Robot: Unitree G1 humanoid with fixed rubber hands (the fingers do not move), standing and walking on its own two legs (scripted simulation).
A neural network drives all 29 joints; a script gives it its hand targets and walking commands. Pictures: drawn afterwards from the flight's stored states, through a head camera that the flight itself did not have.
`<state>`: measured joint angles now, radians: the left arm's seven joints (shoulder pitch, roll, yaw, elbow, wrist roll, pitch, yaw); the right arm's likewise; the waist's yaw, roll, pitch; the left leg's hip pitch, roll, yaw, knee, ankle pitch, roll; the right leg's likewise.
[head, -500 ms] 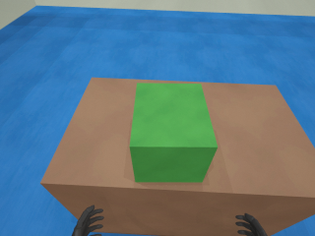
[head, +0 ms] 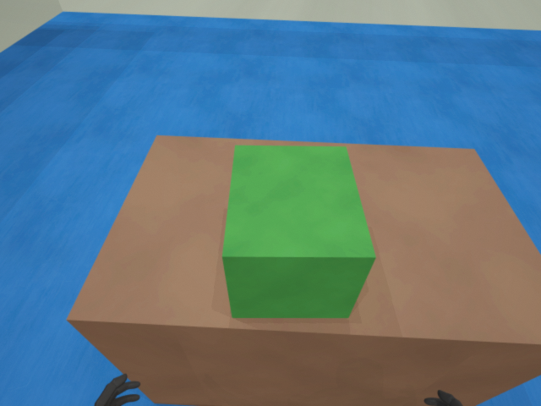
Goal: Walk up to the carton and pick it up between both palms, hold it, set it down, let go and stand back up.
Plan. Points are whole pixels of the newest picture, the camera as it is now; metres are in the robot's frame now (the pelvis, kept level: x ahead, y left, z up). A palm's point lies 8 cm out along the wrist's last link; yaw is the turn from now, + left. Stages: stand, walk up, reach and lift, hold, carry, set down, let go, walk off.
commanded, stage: stand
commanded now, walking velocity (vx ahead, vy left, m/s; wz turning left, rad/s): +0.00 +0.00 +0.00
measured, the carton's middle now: (290, 230) +0.44 -0.01 -0.01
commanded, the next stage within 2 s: none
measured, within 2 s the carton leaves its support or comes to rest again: neither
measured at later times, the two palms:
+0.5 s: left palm out of the picture +0.10 +0.27 -0.10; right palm out of the picture +0.09 -0.26 -0.09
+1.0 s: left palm out of the picture +0.08 +0.27 -0.11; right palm out of the picture +0.08 -0.26 -0.10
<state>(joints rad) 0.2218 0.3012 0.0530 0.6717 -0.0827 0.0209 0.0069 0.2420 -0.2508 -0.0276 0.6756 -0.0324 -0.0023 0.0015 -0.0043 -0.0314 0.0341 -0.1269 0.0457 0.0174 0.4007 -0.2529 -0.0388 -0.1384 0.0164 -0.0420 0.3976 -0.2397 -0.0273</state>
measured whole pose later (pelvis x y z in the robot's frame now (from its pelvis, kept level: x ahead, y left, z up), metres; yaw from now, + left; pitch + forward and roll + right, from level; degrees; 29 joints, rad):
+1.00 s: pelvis -0.02 +0.00 +0.00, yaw +0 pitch -2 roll +0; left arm 0.22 0.30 0.02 0.81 -0.08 0.00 0.00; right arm 0.25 -0.26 -0.03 0.77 -0.03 0.00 0.00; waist 0.00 -0.01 0.03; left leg -0.13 0.05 0.02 0.40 -0.23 -0.04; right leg -0.14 0.02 -0.04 0.40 -0.22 -0.03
